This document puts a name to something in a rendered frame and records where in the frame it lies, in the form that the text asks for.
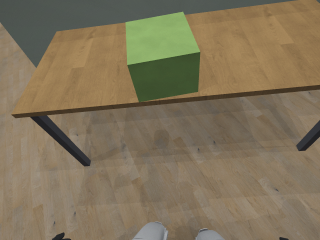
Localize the table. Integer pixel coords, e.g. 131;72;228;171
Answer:
11;0;320;167

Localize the carton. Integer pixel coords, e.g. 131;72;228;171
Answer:
125;12;201;102

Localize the robot right shin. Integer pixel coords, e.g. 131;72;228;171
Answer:
198;228;208;234

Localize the robot left thigh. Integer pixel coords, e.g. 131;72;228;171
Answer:
132;222;169;240

